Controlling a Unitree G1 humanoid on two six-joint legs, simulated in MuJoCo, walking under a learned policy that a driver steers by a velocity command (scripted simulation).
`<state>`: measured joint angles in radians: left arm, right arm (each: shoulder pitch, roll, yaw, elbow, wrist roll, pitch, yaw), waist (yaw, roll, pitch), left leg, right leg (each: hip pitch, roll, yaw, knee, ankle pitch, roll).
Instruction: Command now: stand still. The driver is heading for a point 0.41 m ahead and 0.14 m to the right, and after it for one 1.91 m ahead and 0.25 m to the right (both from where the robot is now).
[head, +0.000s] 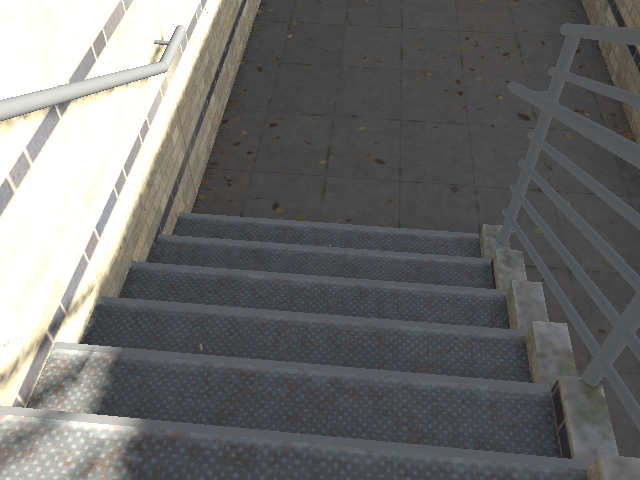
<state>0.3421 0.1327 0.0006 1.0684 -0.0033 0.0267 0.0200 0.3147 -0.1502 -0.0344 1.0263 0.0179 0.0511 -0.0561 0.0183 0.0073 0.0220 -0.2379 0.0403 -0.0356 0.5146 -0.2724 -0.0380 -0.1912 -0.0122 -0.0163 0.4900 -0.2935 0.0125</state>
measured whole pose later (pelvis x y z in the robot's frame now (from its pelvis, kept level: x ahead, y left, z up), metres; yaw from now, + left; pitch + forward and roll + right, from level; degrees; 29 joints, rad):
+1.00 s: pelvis +0.20 -0.01 -0.12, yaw -12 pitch +1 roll +3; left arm 0.05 0.20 0.04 0.80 -0.03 0.00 -0.08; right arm 0.49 -0.16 -0.02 1.10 0.02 -0.09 -0.05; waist -0.11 -0.04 0.02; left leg -0.19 0.06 0.24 1.22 -0.84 0.00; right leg -0.44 -0.01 -0.05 0.45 0.32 -0.10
